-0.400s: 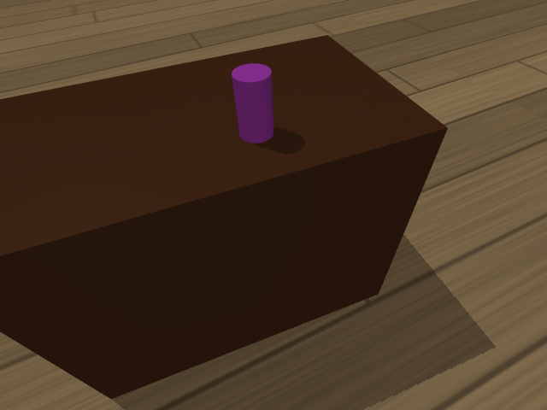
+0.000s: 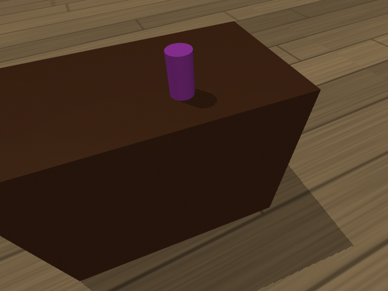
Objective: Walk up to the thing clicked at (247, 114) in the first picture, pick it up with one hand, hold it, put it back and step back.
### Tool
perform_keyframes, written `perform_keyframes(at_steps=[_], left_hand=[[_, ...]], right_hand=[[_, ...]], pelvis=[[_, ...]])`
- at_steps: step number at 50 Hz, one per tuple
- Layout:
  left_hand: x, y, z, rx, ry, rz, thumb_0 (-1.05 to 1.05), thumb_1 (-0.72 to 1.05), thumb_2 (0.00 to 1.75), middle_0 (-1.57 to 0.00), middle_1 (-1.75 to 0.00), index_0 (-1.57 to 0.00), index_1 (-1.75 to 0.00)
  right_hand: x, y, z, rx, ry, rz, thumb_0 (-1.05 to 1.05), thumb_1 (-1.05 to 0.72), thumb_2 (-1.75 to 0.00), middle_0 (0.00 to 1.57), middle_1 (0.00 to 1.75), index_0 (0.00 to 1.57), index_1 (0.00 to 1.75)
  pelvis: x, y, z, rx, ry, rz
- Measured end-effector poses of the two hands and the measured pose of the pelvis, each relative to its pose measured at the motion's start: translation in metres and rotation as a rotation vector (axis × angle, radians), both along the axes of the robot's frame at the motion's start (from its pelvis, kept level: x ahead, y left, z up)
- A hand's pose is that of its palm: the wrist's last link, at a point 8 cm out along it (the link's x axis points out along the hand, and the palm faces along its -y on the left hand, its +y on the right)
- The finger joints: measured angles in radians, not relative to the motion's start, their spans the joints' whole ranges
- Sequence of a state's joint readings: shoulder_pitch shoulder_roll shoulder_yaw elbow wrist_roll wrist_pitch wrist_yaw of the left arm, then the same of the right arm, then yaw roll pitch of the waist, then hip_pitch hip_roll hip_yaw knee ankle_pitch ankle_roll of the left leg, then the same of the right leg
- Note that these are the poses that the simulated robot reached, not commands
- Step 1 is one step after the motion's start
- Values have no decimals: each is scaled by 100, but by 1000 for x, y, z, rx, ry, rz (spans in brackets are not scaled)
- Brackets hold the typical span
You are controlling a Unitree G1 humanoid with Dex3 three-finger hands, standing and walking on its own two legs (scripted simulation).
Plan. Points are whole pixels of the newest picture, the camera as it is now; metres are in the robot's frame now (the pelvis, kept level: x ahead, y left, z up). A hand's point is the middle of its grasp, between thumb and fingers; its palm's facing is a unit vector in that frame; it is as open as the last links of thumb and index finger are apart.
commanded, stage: stand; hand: right
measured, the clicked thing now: (180, 73) +0.69 +0.04 +0.09
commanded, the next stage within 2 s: walk up in 0.72 s
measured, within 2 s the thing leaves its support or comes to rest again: neither
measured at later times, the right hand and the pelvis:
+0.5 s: hand out of the picture +0.08 -0.25 -0.16, palm faces -0.03 +0.94 -0.33, open 7.4 cm; pelvis +0.01 +0.00 +0.00, yaw +0 degrees
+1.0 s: hand out of the picture +0.13 -0.23 -0.15, palm faces -0.17 +0.91 -0.37, open 7.4 cm; pelvis +0.04 +0.05 -0.01, yaw +8 degrees
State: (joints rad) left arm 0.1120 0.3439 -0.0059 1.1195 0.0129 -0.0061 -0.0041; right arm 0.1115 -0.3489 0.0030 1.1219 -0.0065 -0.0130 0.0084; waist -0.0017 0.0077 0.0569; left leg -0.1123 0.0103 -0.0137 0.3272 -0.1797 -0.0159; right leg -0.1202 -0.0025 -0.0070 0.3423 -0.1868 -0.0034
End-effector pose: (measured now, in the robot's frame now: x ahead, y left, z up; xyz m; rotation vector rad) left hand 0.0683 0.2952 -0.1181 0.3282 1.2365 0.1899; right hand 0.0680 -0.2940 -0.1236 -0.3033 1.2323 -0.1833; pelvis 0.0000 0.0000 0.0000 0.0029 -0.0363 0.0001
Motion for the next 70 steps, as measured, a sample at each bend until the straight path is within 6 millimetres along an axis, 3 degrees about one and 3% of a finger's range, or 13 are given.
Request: perform_keyframes(at_steps=[19,36,41,45,49,53,55,62,70], left_hand=[[13,-2,2,3,-23,-2,1,90,89,-21,-30,-21,-30],[10,-2,2,3,-14,-2,1,90,89,-21,-30,-21,-30],[1,16,6,19,-99,59,1,90,89,-21,-30,-21,-30],[-17,46,10,58,-94,111,1,90,89,-21,-30,-21,-30],[-28,84,6,78,-65,144,1,90,89,-21,-30,-21,-30],[-27,124,-15,85,-31,159,1,90,89,-21,-30,-21,-30],[-20,135,-22,79,-10,170,1,90,89,-20,-30,-20,-30],[19,141,-14,30,-46,192,1,90,89,-20,-30,-20,-30],[40,126,-15,27,-38,275,1,90,89,-20,-30,-20,-30]], right_hand=[[9,-3,2,-5,-13,3,1,-90,-89,20,30,20,30],[7,-4,2,-6,-6,-3,1,-90,-89,20,30,20,30],[12,-6,3,-12,31,52,1,-90,-89,20,30,20,30],[29,-1,10,-27,40,96,1,-90,-89,20,30,20,30],[54,16,13,-49,34,139,1,-90,-90,20,30,20,30],[83,43,7,-85,-13,159,1,-90,-90,20,30,20,30],[91,57,4,-89,-38,161,1,-90,-90,20,30,20,30],[116,99,15,-64,-40,207,1,-90,-89,20,30,20,30],[181,106,4,-68,-64,295,1,-90,-89,20,30,21,30]], pelvis=[[6,-2,0,0,-1,3],[7,-3,1,-2,-1,2],[11,5,-4,-21,1,55],[22,21,-5,-31,-4,95],[36,45,-11,-39,-16,135],[56,76,-31,-16,-23,156],[64,87,-35,-10,-24,174],[97,103,-19,4,-20,217],[129,98,-24,-3,-7,270]])
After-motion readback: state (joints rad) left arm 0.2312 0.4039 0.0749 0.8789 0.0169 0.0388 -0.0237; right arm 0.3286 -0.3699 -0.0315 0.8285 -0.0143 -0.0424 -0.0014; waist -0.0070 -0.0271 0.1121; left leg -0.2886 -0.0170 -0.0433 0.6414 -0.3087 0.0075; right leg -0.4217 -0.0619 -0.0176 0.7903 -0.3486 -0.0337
